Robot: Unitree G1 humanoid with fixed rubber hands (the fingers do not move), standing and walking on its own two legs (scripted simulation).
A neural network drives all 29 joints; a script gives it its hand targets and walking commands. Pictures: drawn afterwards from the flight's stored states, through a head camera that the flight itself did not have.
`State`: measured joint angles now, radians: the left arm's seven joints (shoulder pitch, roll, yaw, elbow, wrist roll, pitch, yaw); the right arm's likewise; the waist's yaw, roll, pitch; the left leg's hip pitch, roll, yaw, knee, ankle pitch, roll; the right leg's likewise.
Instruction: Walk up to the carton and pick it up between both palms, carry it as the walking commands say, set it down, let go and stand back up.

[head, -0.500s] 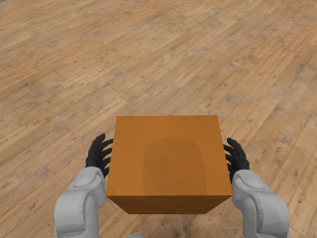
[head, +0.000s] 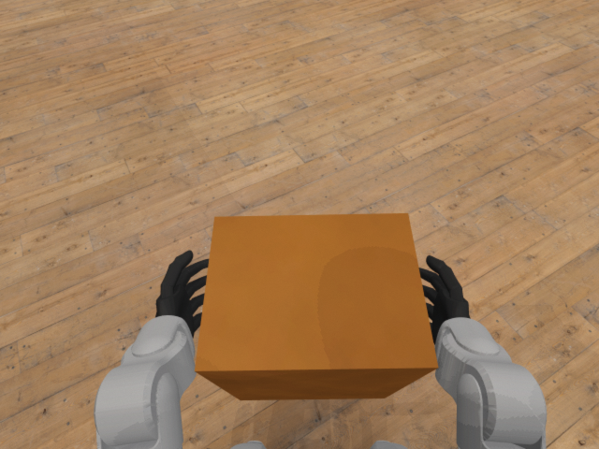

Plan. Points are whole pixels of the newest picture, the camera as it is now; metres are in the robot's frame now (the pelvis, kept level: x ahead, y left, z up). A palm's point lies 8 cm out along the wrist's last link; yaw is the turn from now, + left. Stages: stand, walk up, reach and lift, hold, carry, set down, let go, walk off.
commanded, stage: carry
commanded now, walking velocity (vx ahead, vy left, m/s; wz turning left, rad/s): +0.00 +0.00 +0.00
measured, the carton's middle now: (311, 320) +0.27 +0.00 +0.02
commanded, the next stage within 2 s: none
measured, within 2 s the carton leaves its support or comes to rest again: neither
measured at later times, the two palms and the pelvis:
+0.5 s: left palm (188, 351) +0.21 +0.13 +0.10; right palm (481, 327) +0.23 -0.17 +0.09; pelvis -0.01 -0.05 +0.02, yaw +4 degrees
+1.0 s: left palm (291, 208) +0.41 +0.03 +0.08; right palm (527, 255) +0.33 -0.27 +0.08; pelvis +0.13 -0.07 +0.00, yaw -9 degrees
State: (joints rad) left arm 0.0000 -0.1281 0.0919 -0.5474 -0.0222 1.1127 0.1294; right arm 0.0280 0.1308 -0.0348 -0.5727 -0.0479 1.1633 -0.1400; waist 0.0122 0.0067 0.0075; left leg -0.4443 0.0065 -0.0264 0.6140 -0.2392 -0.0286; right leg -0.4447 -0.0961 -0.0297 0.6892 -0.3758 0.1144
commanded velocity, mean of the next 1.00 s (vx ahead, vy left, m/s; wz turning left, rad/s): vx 0.28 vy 0.00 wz -0.28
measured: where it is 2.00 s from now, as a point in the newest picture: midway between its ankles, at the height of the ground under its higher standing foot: (341, 377)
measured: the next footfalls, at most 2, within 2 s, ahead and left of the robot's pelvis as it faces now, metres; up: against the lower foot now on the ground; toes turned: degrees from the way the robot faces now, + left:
left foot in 0.26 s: +0.00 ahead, +0.05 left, +0.00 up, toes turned +10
right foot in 0.96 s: +0.15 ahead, -0.15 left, +0.00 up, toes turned -18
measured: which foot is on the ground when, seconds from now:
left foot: down 0.00-0.02, up 0.04-0.24, down 0.26-1.00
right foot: down 0.00-0.86, up 0.88-0.94, down 0.96-1.00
